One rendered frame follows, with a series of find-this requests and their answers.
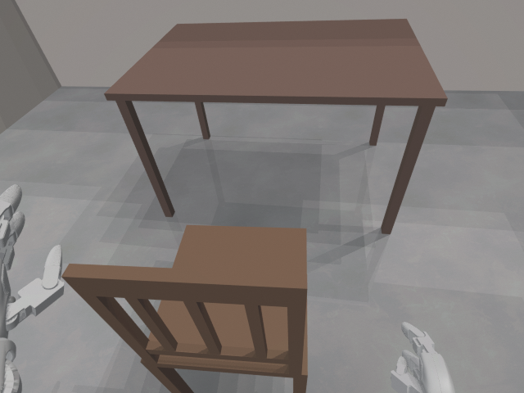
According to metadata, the robot left forearm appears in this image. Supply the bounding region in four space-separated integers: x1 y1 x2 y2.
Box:
0 337 22 393

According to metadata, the chair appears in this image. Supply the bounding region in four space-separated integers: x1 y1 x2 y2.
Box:
61 225 308 393

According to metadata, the robot right hand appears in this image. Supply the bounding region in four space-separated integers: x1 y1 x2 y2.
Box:
391 322 455 393

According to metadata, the table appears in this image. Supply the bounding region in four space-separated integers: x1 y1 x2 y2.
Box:
104 19 448 234

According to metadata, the robot left hand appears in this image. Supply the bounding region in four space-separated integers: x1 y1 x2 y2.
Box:
0 184 64 339

